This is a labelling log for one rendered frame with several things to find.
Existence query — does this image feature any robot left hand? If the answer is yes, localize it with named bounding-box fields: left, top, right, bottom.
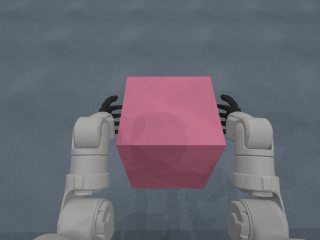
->
left=99, top=95, right=123, bottom=134

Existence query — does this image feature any carton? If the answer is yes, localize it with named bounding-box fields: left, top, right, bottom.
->
left=116, top=76, right=226, bottom=189

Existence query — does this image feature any robot left forearm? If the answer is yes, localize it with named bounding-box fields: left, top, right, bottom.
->
left=57, top=111, right=115, bottom=233

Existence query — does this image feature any right robot upper arm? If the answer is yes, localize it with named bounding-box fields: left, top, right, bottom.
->
left=227, top=198, right=305, bottom=240

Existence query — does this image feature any robot right hand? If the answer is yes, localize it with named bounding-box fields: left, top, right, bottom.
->
left=217, top=94, right=241, bottom=134

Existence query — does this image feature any robot right forearm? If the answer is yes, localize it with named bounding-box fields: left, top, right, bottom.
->
left=225, top=111, right=289, bottom=236

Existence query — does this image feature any left robot upper arm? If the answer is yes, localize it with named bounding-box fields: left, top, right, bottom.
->
left=33, top=198, right=114, bottom=240

